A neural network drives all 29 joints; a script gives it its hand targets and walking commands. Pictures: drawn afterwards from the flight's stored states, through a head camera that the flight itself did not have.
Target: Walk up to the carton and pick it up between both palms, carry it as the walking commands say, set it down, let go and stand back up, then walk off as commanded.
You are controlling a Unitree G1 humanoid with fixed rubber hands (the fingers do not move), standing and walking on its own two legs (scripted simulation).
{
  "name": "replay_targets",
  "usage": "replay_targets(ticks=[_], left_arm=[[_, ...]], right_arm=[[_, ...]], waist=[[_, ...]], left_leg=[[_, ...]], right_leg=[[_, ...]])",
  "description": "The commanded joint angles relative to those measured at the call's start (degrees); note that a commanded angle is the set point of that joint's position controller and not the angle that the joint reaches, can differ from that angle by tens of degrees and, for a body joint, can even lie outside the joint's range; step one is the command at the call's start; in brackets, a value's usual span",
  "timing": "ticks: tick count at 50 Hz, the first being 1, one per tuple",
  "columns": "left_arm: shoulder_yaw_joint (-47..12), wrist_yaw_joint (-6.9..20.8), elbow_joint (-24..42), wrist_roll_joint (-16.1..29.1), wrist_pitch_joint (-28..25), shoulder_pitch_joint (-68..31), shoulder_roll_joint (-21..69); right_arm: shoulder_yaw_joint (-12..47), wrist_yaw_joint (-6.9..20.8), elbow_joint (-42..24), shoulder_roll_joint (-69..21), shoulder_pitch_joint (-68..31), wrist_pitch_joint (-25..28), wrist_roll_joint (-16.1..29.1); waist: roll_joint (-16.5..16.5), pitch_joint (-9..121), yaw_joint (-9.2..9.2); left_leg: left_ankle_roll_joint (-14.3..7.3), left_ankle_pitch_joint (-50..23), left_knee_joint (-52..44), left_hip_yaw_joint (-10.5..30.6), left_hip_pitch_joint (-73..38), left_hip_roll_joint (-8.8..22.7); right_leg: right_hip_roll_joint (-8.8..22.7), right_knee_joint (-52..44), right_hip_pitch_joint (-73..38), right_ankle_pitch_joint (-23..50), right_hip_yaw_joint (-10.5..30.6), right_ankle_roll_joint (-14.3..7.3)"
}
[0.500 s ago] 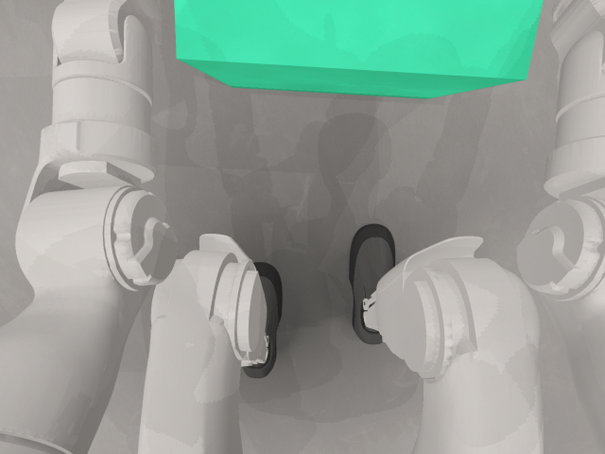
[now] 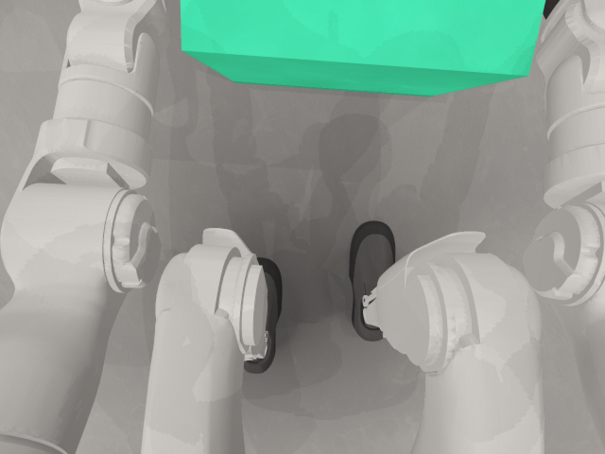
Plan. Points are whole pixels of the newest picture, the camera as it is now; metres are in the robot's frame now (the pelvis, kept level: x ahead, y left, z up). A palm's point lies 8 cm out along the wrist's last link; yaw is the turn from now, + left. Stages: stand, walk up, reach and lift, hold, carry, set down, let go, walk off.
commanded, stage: set down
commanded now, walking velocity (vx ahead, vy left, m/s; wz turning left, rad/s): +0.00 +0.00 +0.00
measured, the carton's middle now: out of the picture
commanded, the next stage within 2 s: let go in 1.72 s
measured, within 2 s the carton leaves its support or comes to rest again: neither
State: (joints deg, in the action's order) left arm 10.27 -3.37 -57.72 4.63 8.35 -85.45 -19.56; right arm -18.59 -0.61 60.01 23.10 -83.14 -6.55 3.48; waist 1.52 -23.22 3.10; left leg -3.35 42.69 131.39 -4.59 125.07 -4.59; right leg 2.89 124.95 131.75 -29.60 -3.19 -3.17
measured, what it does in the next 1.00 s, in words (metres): rises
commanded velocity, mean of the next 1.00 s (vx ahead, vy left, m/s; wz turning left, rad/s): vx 0.00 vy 0.00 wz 0.00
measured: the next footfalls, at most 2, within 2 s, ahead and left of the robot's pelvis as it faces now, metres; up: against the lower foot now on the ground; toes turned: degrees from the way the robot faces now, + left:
none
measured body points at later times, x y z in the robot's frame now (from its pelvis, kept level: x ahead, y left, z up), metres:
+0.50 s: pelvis -0.02 +0.00 -0.01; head +0.36 -0.02 +0.22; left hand +0.58 +0.16 -0.17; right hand +0.54 -0.28 -0.17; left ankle +0.07 +0.09 -0.33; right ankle +0.13 -0.11 -0.33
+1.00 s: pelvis -0.01 +0.00 +0.09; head +0.34 -0.02 +0.37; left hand +0.59 +0.18 -0.01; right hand +0.54 -0.29 -0.01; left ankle +0.07 +0.09 -0.33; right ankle +0.13 -0.11 -0.33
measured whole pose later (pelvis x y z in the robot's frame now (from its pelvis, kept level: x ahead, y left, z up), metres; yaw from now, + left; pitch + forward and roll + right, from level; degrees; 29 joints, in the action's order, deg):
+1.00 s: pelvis -0.01 +0.00 +0.09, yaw -1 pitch +43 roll +0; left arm 10.0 -0.8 -54.7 8.0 16.0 -82.2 -26.8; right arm -17.8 0.9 54.1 27.1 -77.9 -13.9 7.8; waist 0.9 -8.4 3.0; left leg -2.5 36.0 110.8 -2.6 118.1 -4.1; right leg 0.5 104.6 123.6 -24.4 -2.6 -2.7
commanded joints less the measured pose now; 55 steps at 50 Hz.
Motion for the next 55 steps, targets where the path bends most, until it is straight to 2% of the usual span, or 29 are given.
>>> replay_targets(ticks=[1, 4, 7, 12, 16, 23, 29, 31, 34, 40, 48, 55], left_arm=[[-3.8, -2.0, 6.8, 3.6, -1.6, -14.3, -7.1], [-5.7, -3.4, 6.8, 5.7, -1.9, -18.6, -10.1], [-6.4, -3.7, 3.6, 6.8, -1.4, -20.2, -11.8], [-8.1, -2.7, -2.3, 8.6, -0.4, -20.7, -12.4], [-8.9, -1.6, -4.2, 9.4, -0.1, -21.6, -12.5], [-8.2, -0.9, -1.3, 9.6, -0.1, -24.6, -15.7], [-7.4, -1.6, 8.6, 10.1, 1.7, -24.7, -18.3], [-6.6, -1.6, 10.7, 9.8, 3.0, -23.3, -18.4], [-4.6, -1.0, 9.9, 8.2, 4.6, -19.7, -17.6], [-0.6, 1.0, 7.4, 4.2, 5.7, -12.9, -15.4], [0.8, 2.6, 9.7, 3.3, 6.6, -13.4, -15.1], [1.8, 3.8, 9.7, 2.7, 7.6, -12.0, -15.7]], right_arm=[[2.2, -2.8, -5.1, 7.6, -13.3, 2.5, 3.8], [4.0, -3.8, -3.3, 9.7, -17.4, 2.9, 6.7], [5.2, -4.0, -0.3, 11.4, -19.5, 2.7, 8.4], [5.9, -3.7, 5.8, 13.1, -19.9, 2.5, 9.1], [5.7, -3.1, 7.4, 13.5, -20.6, 2.6, 8.8], [4.9, -2.5, 3.2, 15.9, -23.6, 2.4, 8.9], [4.5, -3.3, -7.4, 18.2, -21.5, -0.3, 10.1], [3.9, -3.2, -9.8, 18.5, -19.3, -2.0, 9.8], [2.9, -2.4, -10.4, 17.4, -15.7, -3.7, 8.6], [1.6, 0.2, -9.9, 13.8, -9.6, -5.1, 6.5], [-0.4, 1.6, -12.5, 14.0, -9.2, -6.3, 4.1], [-1.2, 2.0, -13.5, 14.0, -8.2, -7.7, 3.0]], waist=[[-0.9, 71.7, 2.99], [-0.1, 74.9, 2.53], [0.7, 73.7, 1.88], [0.9, 68.1, 2.38], [0.8, 64.2, 2.54], [0.3, 68.2, 1.6], [0.6, 88.3, 2.26], [0.5, 90.8, 2.82], [0.1, 86.1, 2.73], [-0.4, 78.1, 0.88], [0.8, 81.1, 1.52], [0.6, 84.9, 1.56]], left_leg=[[4.3, -25.6, -13.6, 6.4, -15.2, 1.0], [4.1, -24.5, -13.2, 6.4, -17.2, 1.6], [3.7, -21.8, -13.3, 6.5, -19.0, 2.2], [3.3, -17.5, -14.3, 6.8, -18.9, 3.3], [3.3, -15.9, -14.8, 7.1, -17.4, 4.0], [3.2, -17.3, -14.0, 6.7, -18.0, 4.4], [3.3, -21.9, -14.4, 5.4, -24.9, 3.3], [3.3, -22.2, -15.4, 5.2, -25.3, 2.8], [3.2, -20.8, -18.1, 5.1, -22.2, 2.4], [3.0, -19.3, -25.5, 5.1, -18.5, 2.2], [3.3, -20.7, -33.9, 5.3, -24.5, 1.9], [3.6, -21.4, -40.8, 4.8, -29.2, 1.6]], right_leg=[[-3.1, -1.4, -54.7, 31.8, 6.2, 1.4], [-2.5, -1.1, -53.7, 30.1, 6.1, 1.3], [-1.9, -1.8, -50.6, 25.5, 5.7, 1.3], [-0.9, -3.1, -45.9, 19.5, 5.0, 1.3], [-0.4, -3.7, -44.3, 17.8, 4.8, 1.3], [-0.3, -3.3, -48.7, 20.3, 5.4, 1.4], [-1.3, -3.9, -62.0, 28.3, 5.4, 1.0], [-1.7, -5.0, -63.3, 29.2, 5.3, 0.8], [-2.1, -7.5, -60.7, 28.0, 5.3, 0.6], [-2.8, -14.3, -57.5, 26.6, 5.8, 0.8], [-3.3, -23.5, -57.7, 25.7, 4.6, 1.2], [-3.5, -30.7, -62.9, 26.2, 4.0, 1.6]])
